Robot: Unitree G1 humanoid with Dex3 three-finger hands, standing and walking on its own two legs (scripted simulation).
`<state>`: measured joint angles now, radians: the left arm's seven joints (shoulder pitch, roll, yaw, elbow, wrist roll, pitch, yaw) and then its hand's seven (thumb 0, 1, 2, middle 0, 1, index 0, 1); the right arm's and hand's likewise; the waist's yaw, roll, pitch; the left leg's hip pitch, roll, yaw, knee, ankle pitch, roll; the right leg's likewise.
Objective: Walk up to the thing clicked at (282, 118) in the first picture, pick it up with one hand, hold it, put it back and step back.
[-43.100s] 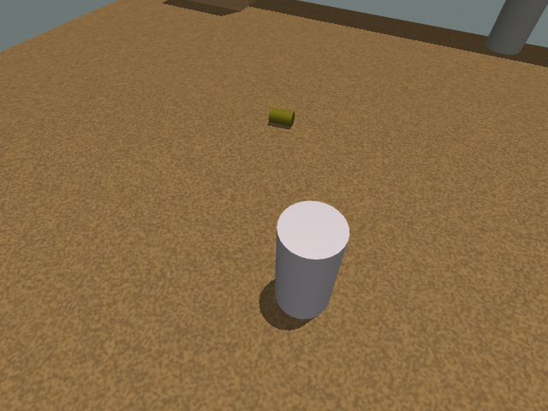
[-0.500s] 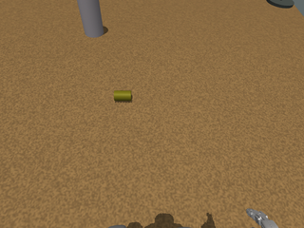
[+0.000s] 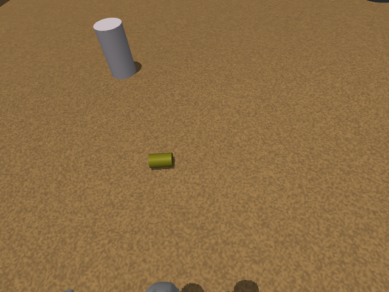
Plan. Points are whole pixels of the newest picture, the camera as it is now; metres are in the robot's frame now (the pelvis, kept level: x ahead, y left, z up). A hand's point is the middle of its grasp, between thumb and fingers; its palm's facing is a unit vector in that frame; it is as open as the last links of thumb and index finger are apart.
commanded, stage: walk up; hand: left
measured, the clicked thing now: (161, 160) +0.91 +0.30 -0.73
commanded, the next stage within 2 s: none
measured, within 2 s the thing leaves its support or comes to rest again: neither
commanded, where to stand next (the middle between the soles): +0.52 +0.06 m, yaw -1 degrees
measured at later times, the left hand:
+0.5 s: hand (76, 252) +0.23 +0.33 -0.16, palm faces -0.03 -0.95 -0.32, open 7.4 cm
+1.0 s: hand (100, 185) +0.40 +0.30 -0.11, palm faces -0.03 -0.91 -0.42, open 7.4 cm
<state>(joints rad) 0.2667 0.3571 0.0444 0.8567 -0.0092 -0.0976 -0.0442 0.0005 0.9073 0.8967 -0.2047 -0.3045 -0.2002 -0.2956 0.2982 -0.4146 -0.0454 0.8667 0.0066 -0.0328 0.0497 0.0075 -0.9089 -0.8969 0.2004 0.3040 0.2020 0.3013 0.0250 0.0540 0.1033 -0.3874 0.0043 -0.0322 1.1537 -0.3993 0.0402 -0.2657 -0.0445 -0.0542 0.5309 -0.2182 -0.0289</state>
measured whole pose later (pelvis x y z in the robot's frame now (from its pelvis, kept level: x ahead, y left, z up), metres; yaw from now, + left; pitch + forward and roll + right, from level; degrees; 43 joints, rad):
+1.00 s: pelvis +0.33 +0.03 +0.00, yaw -2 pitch -4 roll +1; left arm 0.30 0.37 0.03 0.85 0.00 -0.09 -0.04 0.00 0.91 0.90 -0.21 -0.30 -0.20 -0.30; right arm 0.31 -0.43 -0.05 0.85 -0.01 -0.02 0.06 0.01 -0.91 -0.90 0.20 0.30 0.20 0.30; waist 0.01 0.08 0.08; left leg -0.45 0.05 -0.03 0.99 -0.34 0.02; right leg -0.23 -0.02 -0.04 0.49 -0.19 -0.03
